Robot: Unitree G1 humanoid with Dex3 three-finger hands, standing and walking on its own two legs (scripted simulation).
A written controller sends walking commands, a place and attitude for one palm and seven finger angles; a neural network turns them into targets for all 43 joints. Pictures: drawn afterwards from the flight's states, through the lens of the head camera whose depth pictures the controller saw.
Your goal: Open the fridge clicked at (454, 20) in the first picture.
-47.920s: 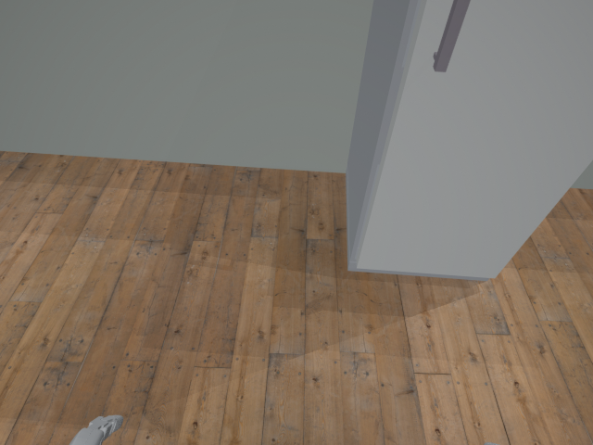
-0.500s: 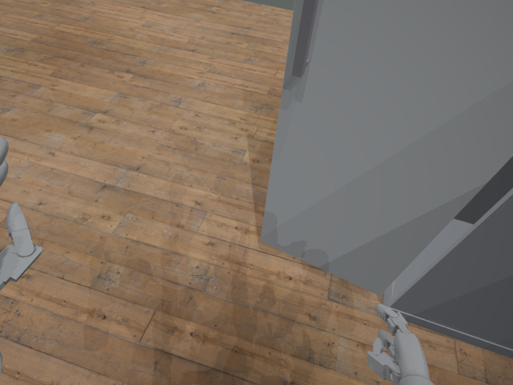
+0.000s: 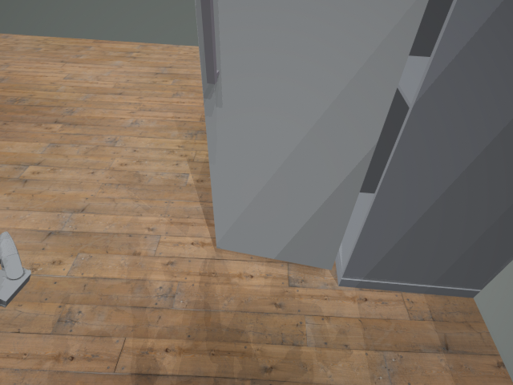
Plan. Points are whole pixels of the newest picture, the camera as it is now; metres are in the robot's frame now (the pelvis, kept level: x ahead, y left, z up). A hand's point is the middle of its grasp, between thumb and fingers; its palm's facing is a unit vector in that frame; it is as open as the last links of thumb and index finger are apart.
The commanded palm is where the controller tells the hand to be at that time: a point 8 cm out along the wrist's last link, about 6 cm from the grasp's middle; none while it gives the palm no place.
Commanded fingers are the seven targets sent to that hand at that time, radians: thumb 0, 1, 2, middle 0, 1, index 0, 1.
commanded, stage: stop stepping back and stand still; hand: left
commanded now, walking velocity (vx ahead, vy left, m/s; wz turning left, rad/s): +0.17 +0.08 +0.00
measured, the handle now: (210, 18) +0.83 +0.16 +0.27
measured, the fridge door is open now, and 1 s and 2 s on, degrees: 83 83 83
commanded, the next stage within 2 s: let the arm hang, fingers relaxed in 0.26 s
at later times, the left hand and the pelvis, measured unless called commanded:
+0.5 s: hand (67, 344) +0.19 +0.30 -0.02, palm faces +0.18 -0.86 -0.48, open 7.4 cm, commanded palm none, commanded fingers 0.00 0.90 0.90 -0.20 -0.30 -0.20 -0.30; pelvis -0.02 +0.03 -0.02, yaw +2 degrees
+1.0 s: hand out of the picture -0.02 +0.30 -0.16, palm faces -0.02 -0.94 -0.34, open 7.3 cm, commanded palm none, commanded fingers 0.00 0.90 0.90 -0.20 -0.30 -0.20 -0.30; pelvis -0.03 +0.04 +0.00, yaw +2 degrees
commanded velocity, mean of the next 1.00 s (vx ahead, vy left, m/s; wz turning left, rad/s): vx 0.01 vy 0.00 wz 0.00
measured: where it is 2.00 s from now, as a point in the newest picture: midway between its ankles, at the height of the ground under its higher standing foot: outside the picture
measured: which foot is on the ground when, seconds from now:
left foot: up 0.00-0.08, down 0.10-1.00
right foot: down 0.00-1.00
